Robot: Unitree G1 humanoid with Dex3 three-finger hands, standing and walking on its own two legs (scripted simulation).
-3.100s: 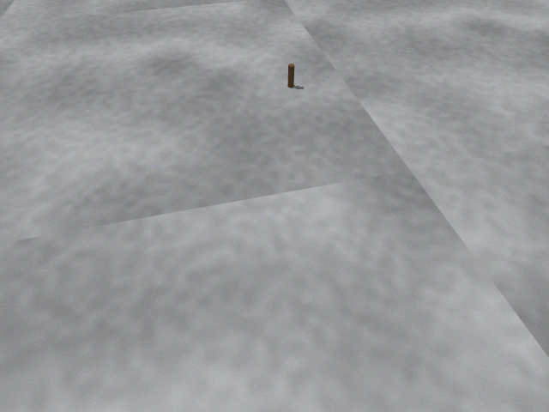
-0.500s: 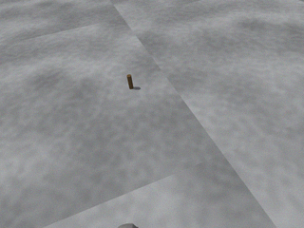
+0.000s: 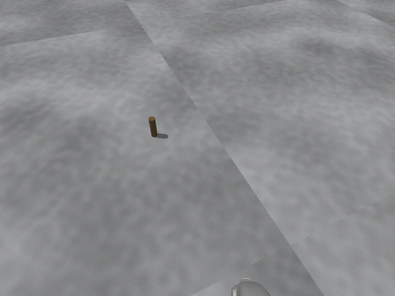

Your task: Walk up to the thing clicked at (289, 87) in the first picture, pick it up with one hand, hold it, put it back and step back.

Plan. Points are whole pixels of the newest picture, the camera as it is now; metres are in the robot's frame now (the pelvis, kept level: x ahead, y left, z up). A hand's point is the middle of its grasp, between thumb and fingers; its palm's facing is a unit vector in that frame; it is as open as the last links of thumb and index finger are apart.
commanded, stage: walk up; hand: left
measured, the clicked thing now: (153, 127) +1.26 +0.25 -0.70
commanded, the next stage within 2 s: none
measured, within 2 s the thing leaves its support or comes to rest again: neither
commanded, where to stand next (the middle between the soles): +0.91 +0.04 m, yaw +1 degrees
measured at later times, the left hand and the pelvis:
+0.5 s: hand (88, 250) +0.27 +0.27 -0.14, palm faces +0.03 -0.93 -0.36, open 7.4 cm; pelvis +0.24 -0.01 -0.01, yaw +2 degrees
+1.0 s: hand (102, 159) +0.55 +0.29 -0.14, palm faces -0.09 -0.93 -0.36, open 7.4 cm; pelvis +0.46 +0.02 -0.01, yaw -1 degrees
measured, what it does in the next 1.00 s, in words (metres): walks ahead: right foot, then left foot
